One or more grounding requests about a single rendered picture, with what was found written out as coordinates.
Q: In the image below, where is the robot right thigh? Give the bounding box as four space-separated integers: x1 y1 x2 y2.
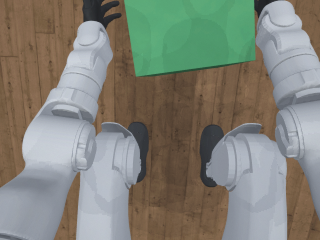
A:
217 133 287 240

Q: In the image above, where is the robot left thigh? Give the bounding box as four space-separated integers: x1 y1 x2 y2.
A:
76 132 140 240

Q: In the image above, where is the robot left forearm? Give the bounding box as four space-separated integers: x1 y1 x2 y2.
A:
22 21 113 161

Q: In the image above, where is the robot right hand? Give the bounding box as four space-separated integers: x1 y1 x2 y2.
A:
254 0 284 18

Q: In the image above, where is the robot thigh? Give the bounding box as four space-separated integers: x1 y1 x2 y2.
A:
217 133 287 240
76 132 140 240

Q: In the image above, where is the right robot upper arm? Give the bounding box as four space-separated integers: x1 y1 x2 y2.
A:
275 100 320 221

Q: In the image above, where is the left robot upper arm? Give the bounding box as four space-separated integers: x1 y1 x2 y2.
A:
0 114 97 240

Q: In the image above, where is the robot right forearm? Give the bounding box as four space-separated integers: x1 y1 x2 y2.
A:
255 0 320 110

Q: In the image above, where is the carton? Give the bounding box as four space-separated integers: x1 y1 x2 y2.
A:
124 0 256 77

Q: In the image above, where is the robot left hand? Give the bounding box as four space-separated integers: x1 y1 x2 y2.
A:
82 0 122 30

